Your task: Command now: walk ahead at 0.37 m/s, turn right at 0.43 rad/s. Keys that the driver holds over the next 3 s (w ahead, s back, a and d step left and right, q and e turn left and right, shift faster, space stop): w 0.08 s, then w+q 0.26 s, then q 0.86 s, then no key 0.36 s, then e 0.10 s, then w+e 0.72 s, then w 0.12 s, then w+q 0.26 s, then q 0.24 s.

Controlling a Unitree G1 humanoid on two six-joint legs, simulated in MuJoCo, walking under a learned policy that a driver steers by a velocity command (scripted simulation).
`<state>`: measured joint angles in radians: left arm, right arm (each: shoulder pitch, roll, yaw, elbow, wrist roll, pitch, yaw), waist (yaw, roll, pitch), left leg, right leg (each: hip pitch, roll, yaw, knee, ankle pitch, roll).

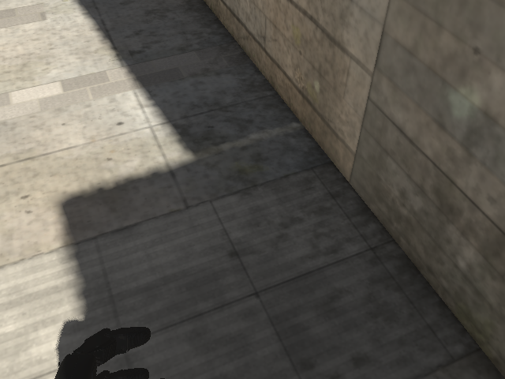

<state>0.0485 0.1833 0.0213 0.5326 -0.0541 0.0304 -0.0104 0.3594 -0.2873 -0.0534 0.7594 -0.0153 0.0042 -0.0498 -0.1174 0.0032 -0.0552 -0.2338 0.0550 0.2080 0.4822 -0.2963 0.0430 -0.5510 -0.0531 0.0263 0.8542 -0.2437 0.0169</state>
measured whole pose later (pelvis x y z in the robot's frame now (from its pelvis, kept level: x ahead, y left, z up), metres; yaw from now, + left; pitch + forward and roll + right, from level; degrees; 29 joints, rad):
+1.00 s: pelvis +0.38 -0.06 -0.01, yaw +22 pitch +3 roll +0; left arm 0.14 0.25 0.05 0.69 0.00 -0.02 0.03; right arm 0.19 -0.29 -0.07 0.60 0.02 0.06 -0.04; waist -0.02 0.01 0.00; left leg -0.42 -0.19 -0.27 0.55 -0.17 0.02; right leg -0.38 0.03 0.11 0.56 -0.23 0.03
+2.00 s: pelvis +0.41 -0.04 +0.01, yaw +25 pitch +2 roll +2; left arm 0.46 0.26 0.04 0.77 -0.03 -0.04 0.01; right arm 0.09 -0.29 -0.08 0.76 0.02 -0.09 0.03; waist 0.06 -0.01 0.02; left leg -0.36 -0.04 -0.03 0.68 -0.40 0.04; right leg -0.14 0.01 0.16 0.41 -0.29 -0.03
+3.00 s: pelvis +0.87 +0.04 +0.00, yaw +18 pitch +1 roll -2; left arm 0.26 0.27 0.06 0.76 0.00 -0.06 0.02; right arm 0.13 -0.27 -0.05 0.73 0.01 -0.03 0.05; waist 0.05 0.04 0.06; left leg -0.62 0.07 0.00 0.67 0.02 -0.01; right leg 0.00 0.05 -0.22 0.29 -0.30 -0.05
